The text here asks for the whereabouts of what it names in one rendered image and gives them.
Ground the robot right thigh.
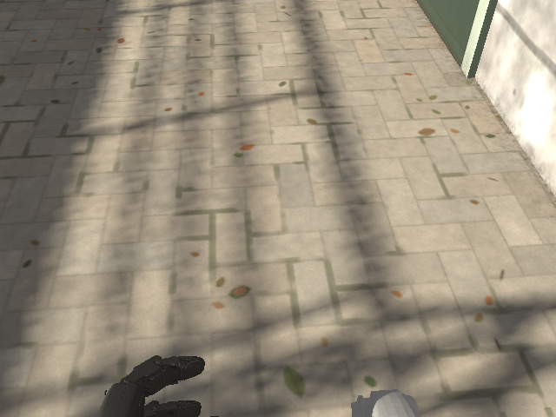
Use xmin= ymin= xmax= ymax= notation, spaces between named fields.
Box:
xmin=351 ymin=389 xmax=421 ymax=417

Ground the left robot hand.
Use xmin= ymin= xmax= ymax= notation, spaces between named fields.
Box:
xmin=97 ymin=355 xmax=219 ymax=417

